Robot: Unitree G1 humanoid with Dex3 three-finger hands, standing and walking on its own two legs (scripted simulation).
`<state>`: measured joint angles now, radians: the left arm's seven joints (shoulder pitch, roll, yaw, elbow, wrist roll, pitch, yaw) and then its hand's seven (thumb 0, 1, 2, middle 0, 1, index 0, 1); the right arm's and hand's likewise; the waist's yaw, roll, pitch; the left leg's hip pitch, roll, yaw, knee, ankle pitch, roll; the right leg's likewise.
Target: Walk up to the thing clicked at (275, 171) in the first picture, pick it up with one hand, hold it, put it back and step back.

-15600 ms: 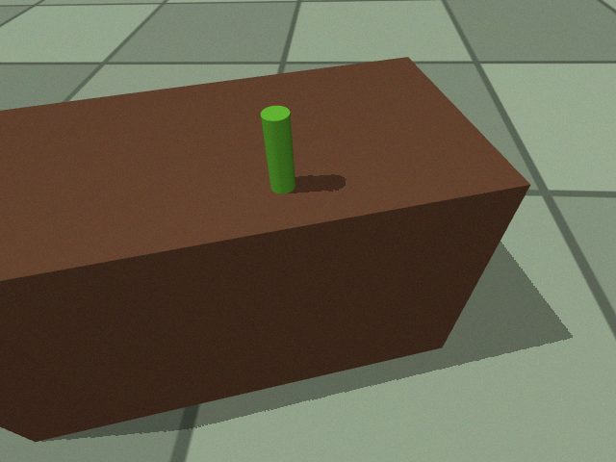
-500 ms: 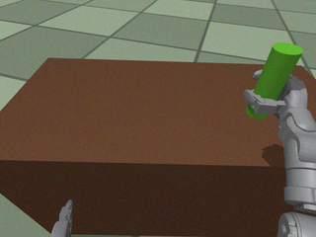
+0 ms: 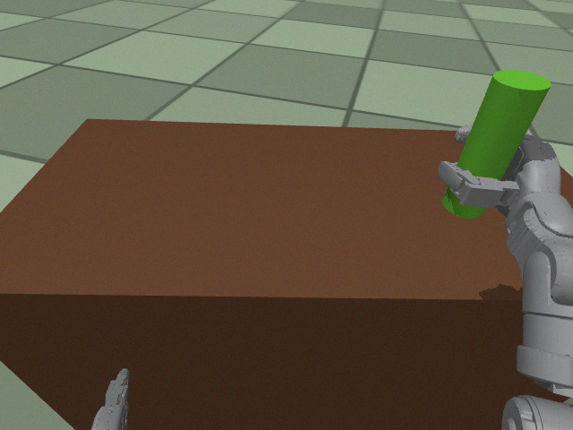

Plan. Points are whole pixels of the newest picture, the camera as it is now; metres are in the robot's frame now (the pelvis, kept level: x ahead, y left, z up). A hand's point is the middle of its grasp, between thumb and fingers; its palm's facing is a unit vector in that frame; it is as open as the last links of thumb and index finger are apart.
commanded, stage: lift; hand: right
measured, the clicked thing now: (487, 151) +0.36 -0.20 +0.28
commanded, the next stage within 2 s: hold in 0.10 s
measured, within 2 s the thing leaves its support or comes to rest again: neither
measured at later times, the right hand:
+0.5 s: hand (479, 158) +0.35 -0.19 +0.27, palm faces +0.18 +0.98 -0.01, open 7.4 cm
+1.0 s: hand (476, 161) +0.35 -0.18 +0.27, palm faces +0.20 +0.98 -0.01, open 7.4 cm
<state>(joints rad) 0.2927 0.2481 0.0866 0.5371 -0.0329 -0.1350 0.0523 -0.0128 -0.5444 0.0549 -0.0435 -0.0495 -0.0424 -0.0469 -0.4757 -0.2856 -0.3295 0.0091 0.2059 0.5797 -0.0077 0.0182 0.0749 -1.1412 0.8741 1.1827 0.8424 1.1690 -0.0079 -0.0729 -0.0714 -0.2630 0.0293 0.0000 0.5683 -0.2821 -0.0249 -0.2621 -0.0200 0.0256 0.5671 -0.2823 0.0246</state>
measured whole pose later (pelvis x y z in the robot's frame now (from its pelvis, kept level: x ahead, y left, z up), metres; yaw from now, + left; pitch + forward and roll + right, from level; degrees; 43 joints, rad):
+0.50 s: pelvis +0.00 +0.00 +0.00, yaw +0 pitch -2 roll +0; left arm 0.27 0.25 0.09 0.60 -0.03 -0.18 0.06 -0.01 -0.54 0.05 -0.05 -0.06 -0.05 -0.05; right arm -0.50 -0.29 -0.32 -0.09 0.22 0.70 -0.01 0.02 0.08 -1.14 0.87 1.18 0.84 1.17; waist -0.02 -0.08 -0.07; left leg -0.24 0.04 0.00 0.54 -0.27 -0.03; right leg -0.24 -0.01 0.03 0.55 -0.27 0.02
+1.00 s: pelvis +0.00 +0.00 +0.00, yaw +0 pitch -2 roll +0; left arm 0.26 0.25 0.09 0.61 -0.03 -0.18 0.05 -0.01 -0.54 0.05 -0.05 -0.06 -0.05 -0.05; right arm -0.50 -0.29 -0.34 -0.11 0.22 0.75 -0.02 0.02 0.08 -1.14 0.87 1.18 0.84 1.17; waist -0.01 -0.09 -0.07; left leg -0.24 0.03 0.01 0.54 -0.27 -0.02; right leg -0.24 -0.01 0.03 0.54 -0.27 0.02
